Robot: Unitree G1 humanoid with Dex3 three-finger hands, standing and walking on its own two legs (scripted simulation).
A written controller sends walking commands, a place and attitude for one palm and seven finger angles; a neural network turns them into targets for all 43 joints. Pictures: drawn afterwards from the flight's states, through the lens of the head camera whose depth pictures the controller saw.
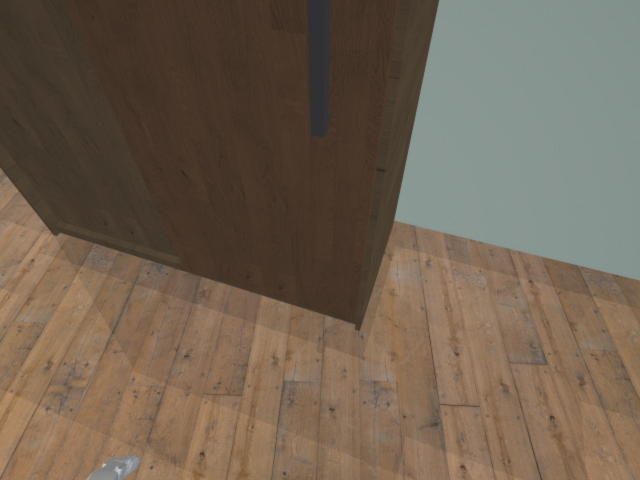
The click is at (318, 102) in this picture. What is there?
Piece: wardrobe's sliding door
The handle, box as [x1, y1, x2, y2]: [308, 0, 330, 137]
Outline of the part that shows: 308,0 311,134 323,137 327,131 327,121 330,117 330,111 328,110 329,0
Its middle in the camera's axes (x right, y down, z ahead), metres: +0.00 -0.33 +0.63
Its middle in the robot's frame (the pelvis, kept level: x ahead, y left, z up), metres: +0.72 +0.04 +0.21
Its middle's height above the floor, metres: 0.98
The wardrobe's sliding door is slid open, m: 0.00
